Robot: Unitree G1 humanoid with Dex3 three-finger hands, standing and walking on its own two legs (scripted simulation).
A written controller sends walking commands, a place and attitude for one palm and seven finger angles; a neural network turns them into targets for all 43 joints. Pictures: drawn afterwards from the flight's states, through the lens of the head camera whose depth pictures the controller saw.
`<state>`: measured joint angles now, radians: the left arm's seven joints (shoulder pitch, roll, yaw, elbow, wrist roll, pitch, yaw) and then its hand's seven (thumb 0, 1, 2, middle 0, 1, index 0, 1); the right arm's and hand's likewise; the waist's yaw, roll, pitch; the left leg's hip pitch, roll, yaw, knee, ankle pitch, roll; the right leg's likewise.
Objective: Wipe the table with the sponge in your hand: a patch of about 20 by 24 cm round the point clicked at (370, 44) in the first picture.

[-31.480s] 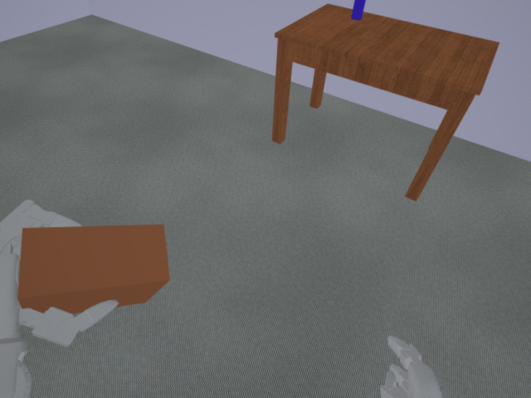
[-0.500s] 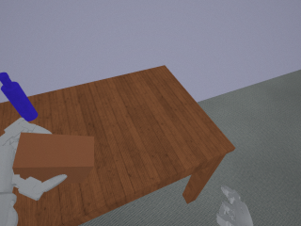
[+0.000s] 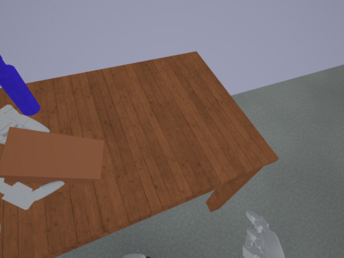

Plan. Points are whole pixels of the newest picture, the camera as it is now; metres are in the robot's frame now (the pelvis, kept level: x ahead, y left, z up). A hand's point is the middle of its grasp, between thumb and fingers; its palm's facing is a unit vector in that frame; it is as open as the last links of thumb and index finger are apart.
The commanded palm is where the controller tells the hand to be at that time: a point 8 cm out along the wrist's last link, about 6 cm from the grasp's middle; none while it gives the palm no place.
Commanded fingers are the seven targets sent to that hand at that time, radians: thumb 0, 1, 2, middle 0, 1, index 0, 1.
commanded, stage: come to a stop and stand still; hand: left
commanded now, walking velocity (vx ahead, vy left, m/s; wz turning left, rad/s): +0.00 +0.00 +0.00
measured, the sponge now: (66, 162) +0.25 +0.22 +0.12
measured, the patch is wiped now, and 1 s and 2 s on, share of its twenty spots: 0.00 0.00 0.00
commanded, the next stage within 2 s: look again from close up in 1.00 s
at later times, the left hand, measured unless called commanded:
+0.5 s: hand (16, 143) +0.24 +0.27 +0.18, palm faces +0.43 -0.81 -0.41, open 10.8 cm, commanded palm +0.16 +0.28 +0.18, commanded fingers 0.00 0.10 1.30 -1.20 -1.60 -1.20 -1.60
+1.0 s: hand (40, 162) +0.22 +0.24 +0.17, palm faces +0.35 -0.86 -0.36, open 10.8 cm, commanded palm +0.16 +0.28 +0.18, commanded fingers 0.00 0.10 1.30 -1.20 -1.60 -1.20 -1.60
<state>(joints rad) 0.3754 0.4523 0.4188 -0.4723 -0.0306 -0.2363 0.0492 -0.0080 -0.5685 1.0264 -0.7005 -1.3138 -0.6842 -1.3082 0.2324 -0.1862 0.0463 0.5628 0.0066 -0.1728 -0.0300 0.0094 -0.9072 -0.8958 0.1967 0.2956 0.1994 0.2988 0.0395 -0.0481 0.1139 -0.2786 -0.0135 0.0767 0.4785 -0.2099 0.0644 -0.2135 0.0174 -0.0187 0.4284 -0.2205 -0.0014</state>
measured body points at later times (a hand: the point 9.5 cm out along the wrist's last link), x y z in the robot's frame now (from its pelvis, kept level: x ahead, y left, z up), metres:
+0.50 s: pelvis -0.01 +0.00 +0.00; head +0.04 +0.03 +0.45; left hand +0.21 +0.32 +0.20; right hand +0.18 -0.21 -0.07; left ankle +0.03 +0.07 -0.74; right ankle +0.00 -0.12 -0.74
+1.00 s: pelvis +0.00 +0.00 +0.00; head +0.03 +0.02 +0.45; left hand +0.20 +0.28 +0.19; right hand +0.19 -0.22 -0.06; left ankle +0.03 +0.07 -0.74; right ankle +0.00 -0.12 -0.74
